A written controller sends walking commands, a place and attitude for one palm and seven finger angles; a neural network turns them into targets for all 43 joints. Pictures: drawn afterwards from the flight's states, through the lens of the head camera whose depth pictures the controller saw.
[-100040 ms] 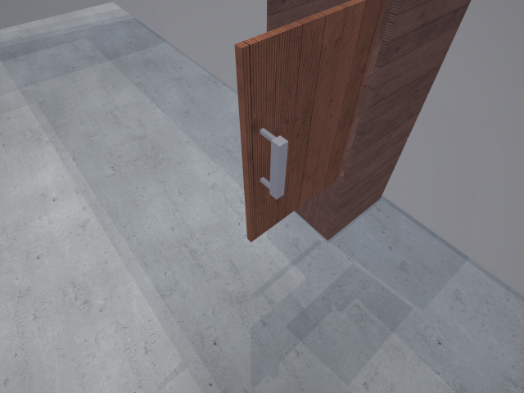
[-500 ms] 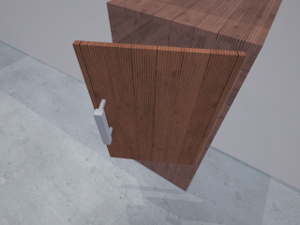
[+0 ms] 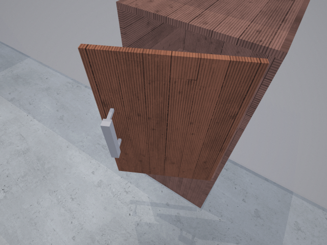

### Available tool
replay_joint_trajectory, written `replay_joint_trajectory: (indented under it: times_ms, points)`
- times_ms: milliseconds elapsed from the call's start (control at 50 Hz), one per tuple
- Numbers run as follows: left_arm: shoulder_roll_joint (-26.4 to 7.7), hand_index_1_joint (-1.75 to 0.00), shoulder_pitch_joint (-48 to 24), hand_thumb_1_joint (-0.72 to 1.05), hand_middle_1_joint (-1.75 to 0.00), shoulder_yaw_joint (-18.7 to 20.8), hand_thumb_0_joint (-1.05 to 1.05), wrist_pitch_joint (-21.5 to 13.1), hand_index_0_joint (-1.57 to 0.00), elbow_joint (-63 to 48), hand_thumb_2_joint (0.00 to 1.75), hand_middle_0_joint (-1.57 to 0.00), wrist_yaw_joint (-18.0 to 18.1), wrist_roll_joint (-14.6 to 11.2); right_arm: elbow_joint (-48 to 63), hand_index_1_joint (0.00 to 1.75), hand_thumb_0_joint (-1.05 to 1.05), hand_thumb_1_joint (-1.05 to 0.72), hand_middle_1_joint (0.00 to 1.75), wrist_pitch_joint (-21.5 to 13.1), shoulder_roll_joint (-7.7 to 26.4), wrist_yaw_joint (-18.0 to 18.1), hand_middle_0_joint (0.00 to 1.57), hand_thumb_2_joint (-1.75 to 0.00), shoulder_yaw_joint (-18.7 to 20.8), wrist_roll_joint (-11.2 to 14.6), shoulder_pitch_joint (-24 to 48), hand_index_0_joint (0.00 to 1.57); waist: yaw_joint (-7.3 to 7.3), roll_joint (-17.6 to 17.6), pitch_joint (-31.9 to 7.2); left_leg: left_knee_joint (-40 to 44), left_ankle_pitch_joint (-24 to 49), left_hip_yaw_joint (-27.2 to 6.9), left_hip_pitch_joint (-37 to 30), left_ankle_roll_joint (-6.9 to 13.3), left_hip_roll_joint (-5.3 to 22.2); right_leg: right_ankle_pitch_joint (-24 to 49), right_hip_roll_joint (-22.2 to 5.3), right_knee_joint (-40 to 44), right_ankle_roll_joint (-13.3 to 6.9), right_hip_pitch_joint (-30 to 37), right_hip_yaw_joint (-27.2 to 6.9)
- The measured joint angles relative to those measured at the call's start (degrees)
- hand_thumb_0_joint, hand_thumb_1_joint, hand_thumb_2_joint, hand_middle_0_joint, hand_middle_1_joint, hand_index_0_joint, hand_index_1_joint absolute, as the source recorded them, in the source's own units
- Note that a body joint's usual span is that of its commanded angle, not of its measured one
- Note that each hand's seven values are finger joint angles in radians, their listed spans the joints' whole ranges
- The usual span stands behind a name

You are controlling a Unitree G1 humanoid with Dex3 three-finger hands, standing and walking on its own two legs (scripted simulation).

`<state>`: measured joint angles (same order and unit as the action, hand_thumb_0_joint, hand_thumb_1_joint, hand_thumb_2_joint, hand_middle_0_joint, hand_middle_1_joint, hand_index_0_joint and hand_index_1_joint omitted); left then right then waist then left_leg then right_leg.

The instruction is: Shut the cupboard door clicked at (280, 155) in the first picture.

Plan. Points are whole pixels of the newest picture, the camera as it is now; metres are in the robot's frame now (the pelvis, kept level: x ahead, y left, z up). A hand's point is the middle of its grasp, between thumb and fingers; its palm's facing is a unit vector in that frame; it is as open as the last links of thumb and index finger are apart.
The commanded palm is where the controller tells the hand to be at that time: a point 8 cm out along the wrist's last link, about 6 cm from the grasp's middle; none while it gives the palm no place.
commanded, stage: raise the hand and make a fist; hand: left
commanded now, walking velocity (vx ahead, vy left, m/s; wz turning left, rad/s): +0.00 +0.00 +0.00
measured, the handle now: (113, 134) +0.42 +0.19 -0.02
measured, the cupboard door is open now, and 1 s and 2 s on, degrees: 27 27 27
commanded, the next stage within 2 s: bring the fist close to the handle in 1.92 s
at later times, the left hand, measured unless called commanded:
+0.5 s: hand out of the picture +0.07 +0.19 -0.08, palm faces +0.11 -0.99 -0.04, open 5.8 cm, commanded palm +0.09 +0.23 -0.06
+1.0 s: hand (78, 243) +0.13 +0.20 -0.05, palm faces -0.02 -1.00 -0.04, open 3.6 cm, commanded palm +0.11 +0.25 -0.04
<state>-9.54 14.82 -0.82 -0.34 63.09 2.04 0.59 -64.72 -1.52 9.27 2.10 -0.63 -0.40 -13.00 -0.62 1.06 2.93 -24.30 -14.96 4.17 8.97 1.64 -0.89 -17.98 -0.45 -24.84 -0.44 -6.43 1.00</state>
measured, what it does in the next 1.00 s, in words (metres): lowers itself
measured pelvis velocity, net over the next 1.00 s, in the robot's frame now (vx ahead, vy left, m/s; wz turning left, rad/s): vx -0.07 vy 0.02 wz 0.03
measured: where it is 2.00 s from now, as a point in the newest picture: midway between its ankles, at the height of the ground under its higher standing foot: outside the picture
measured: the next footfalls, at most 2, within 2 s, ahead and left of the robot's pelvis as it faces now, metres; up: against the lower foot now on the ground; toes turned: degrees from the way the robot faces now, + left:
none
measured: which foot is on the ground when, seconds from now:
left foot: down 0.00-1.00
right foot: down 0.00-1.00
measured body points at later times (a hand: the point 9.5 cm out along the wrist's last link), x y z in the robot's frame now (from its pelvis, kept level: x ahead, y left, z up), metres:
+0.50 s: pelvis -0.08 -0.03 -0.11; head -0.03 -0.02 +0.34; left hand +0.06 +0.24 -0.07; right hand +0.17 -0.27 -0.14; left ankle -0.02 +0.10 -0.74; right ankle -0.05 -0.11 -0.74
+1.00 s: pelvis -0.07 +0.02 -0.10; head -0.01 +0.03 +0.35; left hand +0.13 +0.26 -0.04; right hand +0.09 -0.23 -0.18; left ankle -0.02 +0.10 -0.74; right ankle -0.05 -0.11 -0.74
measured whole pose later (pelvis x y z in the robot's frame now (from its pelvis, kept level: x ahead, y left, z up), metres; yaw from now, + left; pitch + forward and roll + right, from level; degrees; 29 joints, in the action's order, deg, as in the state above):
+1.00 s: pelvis -0.07 +0.02 -0.10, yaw +2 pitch +14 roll -3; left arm -14.0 24.4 7.3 -24.1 -2.9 -16.0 -16.3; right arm -31.5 -13.4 14.9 3.3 0.5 1.9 -16.9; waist -0.2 -2.5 -7.3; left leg -68.7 -27.7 -0.6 55.4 2.9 -0.6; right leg -30.1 0.1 -66.2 0.2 -50.4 3.6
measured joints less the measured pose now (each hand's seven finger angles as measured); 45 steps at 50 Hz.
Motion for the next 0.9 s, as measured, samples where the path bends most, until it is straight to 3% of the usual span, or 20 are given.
replay_joint_trajectory:
  times_ms: [20, 40, 60, 120, 180, 240, 300, 360, 420, 520, 580, 640, 700, 740, 780, 820, 900]
  points:
    - [0.19, -0.3, 0.06, 0.91, -0.3, -0.05, 0.01, -0.41, -0.2, -0.03, 0.9, -0.2, 0.44, 0.21, 0.36, 0.3, 0.01, -0.91, 0.3, 0.16, 0.21, -0.1, 0.2, -0.9, 0.05, 0.11, 0.03, 0.2, 0.02, -0.39, -0.14, -1.24, -0.17, -0.18, 1.06, -0.15, 0.33, 0.17, 0.27, 0.14, 0.05, -0.31, 0.19]
    - [0.48, -0.3, 2.93, 0.91, -0.3, 2.81, 0.01, 2.92, -0.2, -9.75, 0.9, -0.2, -0.04, -1.36, 2.61, 0.3, 0.01, -0.91, 0.3, -1.11, 0.38, 0.5, 0.2, -0.9, -0.19, 0.48, -0.54, 0.2, 0.29, -0.39, 0.6, -2.68, -0.64, -0.29, 1.9, -0.19, 0.56, 0.11, 0.42, -1.56, 0.11, -1.37, 0.38]
    - [0.07, -0.3, 6.39, 0.91, -0.3, 3.17, 0.01, 3.18, -0.2, -21.24, 0.9, -0.2, 0.67, -3.45, 5.45, 0.3, 0.01, -0.91, 0.3, -4.28, 0.66, 1.86, 0.2, -0.9, -0.86, 1.61, -1.78, 0.2, 0.32, -0.19, 1.28, -3.71, -1.26, -0.28, 2.38, -0.14, 0.51, -0.34, 0.25, -5.6, 0.03, -3.45, 0.61]
    - [-1.41, -0.31, 10.83, 0.91, -0.31, 2.21, 0.02, -1.01, -0.21, -43.78, 0.9, -0.21, 3.61, -7.91, 10.54, 0.3, 0.01, -0.91, 0.3, -12.63, 1.63, 2.94, 0.2, -0.9, -0.14, 2.86, -5.01, 0.2, 0.65, 0.09, -0.98, -4.98, -1.55, -0.59, 3.45, -0.1, -1.29, -1.44, -1.56, -14.17, -0.34, -8.09, 1.05]
    - [-0.78, -0.33, 6.56, 0.91, -0.33, 3.43, 0.02, -6.62, -0.23, -51.71, 0.9, -0.23, 1.61, -9.21, 15.85, 0.3, 0.01, -0.91, 0.3, -15.35, 3.61, 1.22, 0.2, -0.9, 1.43, 2.3, -5.57, 0.2, 2.01, -1.69, -5.75, -10.37, -2.95, -2.07, 9.49, 0.01, -2.3, -5.82, -2.35, -13.51, -0.32, -9.97, 1.75]
    - [0.27, -0.37, 1.71, 0.91, -0.37, 6.91, 0.01, -16.99, -0.26, -50.75, 0.9, -0.26, -5.15, -11.41, 20.12, 0.3, 0.01, -0.91, 0.3, -15.29, 4.43, -0.38, 0.2, -0.9, 2.35, 1.43, -1.28, 0.2, 2.66, -2.61, -8.46, -17.38, -4.79, -1.9, 18.01, -0.07, -1.06, -6.77, -1.28, -19.65, -0.53, -18.55, 1.43]
    - [-0.19, -0.42, 2.15, 0.91, -0.42, 9.18, 0.01, -27.31, -0.31, -49.56, 0.9, -0.3, -16.03, -13.76, 24.73, 0.3, 0.01, -0.9, 0.3, -14.85, 3.67, -2.04, 0.2, -0.9, 3.24, 0.97, 2.14, 0.2, 1.88, 0.41, -10.21, -23.89, -6.72, -2.18, 26.23, -1.35, -0.59, -8.49, -0.43, -27.46, -1.49, -27.92, 0.16]
    - [-0.92, -0.47, 5.46, 0.91, -0.47, 10.06, 0.01, -32.09, -0.36, -47.69, 0.9, -0.36, -24.87, -15.23, 29.74, 0.3, 0.01, -0.9, 0.3, -14.39, 4.43, -2.64, 0.2, -0.9, 4.07, 1.2, 3.96, 0.2, 1.03, 2.29, -10.46, -31.45, -8.66, -2.76, 33.87, -2.17, 0.17, -10.57, 0.27, -34.57, -2.35, -35.23, 0.64]
    - [-1.84, -0.53, 9.41, 0.9, -0.53, 11.15, 0.01, -31.63, -0.41, -47.71, 0.9, -0.41, -27.11, -16.46, 33.51, 0.3, 0.01, -0.9, 0.3, -14.06, 6.19, -1.77, 0.2, -0.9, 4.96, 1.54, 4.72, 0.2, -0.55, 1.95, -10.32, -38.62, -10.62, -4.21, 40.33, -2.61, 0.79, -12.31, 0.81, -40.38, -2.92, -40.65, 2.19]
    - [-3.45, -0.63, 11.81, 0.9, -0.63, 12.1, 0.02, -33.85, -0.5, -56.68, 0.9, -0.5, -23.34, -19.31, 34.41, 0.3, 0.01, -0.9, 0.3, -15.01, 7.25, 0.83, 0.2, -0.9, 4.39, 1.86, 5.08, 0.2, -3.25, -0.54, -9.83, -47.21, -12.83, -7.08, 47.17, -2.68, 1.25, -14.06, 1.34, -46.49, -3.36, -45.52, 5.11]
    - [-4.14, -0.69, 8.52, 0.9, -0.69, 10.17, 0.03, -34.34, -0.56, -62.24, 0.9, -0.55, -23.54, -20.5, 33.38, 0.3, 0.01, -0.9, 0.3, -15.25, 6.36, 2.27, 0.2, -0.9, 2.09, 2.32, 4.95, 0.2, -3.61, -2.27, -9.59, -49.53, -13.23, -8.05, 48.82, -2.32, 1.27, -14.21, 1.51, -47.82, -3.22, -46.43, 6.04]
    - [-4.99, -0.75, 3.26, 0.9, -0.75, 7.58, 0.02, -29.23, -0.61, -62.66, 0.91, -0.61, -25.42, -19.49, 33.01, 0.3, 0.01, -0.9, 0.3, -14.34, 4.35, 3.0, 0.2, -0.9, -0.27, 3.02, 3.87, 0.2, -2.53, -3.38, -9.75, -49.53, -12.87, -7.92, 49.29, -1.93, 1.33, -13.64, 1.68, -47.5, -2.64, -46.83, 5.78]
    - [-5.8, -0.81, 0.34, 0.9, -0.8, 6.31, 0.02, -19.46, -0.67, -60.72, 0.9, -0.66, -25.92, -17.97, 33.87, 0.3, 0.01, -0.9, 0.3, -12.41, 2.29, 2.98, 0.2, -0.9, -1.63, 3.62, 1.36, 0.21, -0.52, -3.85, -9.85, -47.51, -12.07, -6.77, 48.16, -1.57, 1.45, -12.56, 1.74, -45.67, -2.06, -46.16, 4.59]
    - [-5.63, -0.85, 1.21, 0.9, -0.84, 6.82, 0.02, -14.18, -0.7, -60.61, 0.9, -0.7, -24.18, -17.94, 34.62, 0.3, 0.01, -0.9, 0.3, -11.16, 1.4, 2.76, 0.21, -0.9, -1.7, 3.76, -0.79, 0.21, 0.8, -3.96, -9.87, -45.57, -11.67, -5.72, 46.58, -1.2, 1.53, -11.84, 1.78, -43.89, -1.67, -45.01, 3.51]
    - [-4.86, -0.89, 3.7, 0.9, -0.88, 8.21, 0.02, -12.21, -0.74, -61.95, 0.9, -0.74, -20.95, -18.31, 34.88, 0.3, 0.01, -0.9, 0.3, -10.48, 0.97, 2.61, 0.21, -0.9, -1.18, 3.64, -2.94, 0.21, 1.5, -3.83, -10.05, -43.7, -11.48, -4.73, 44.97, -0.74, 1.67, -11.26, 1.89, -42.07, -1.23, -43.75, 2.48]
    - [-4.12, -0.92, 6.52, 0.9, -0.92, 9.81, 0.02, -13.6, -0.78, -63.95, 0.9, -0.77, -17.52, -18.4, 34.55, 0.3, 0.02, -0.9, 0.3, -10.41, 1.06, 2.44, 0.21, -0.9, -0.35, 3.26, -4.78, 0.21, 1.52, -3.57, -10.33, -42.38, -11.46, -4.11, 43.83, -0.34, 1.7, -10.92, 1.92, -40.62, -0.85, -42.74, 1.83]
    - [-4.07, -1.0, 10.04, 0.9, -1.0, 11.4, 0.02, -20.91, -0.85, -66.64, 0.9, -0.85, -14.26, -17.42, 33.29, 0.3, 0.02, -0.9, 0.3, -10.97, 2.86, 1.57, 0.21, -0.9, 0.83, 2.23, -6.35, 0.2, 0.89, -3.24, -10.88, -42.22, -11.84, -4.16, 44.11, 0.4, 1.03, -11.22, 1.31, -39.98, -0.16, -42.54, 1.9]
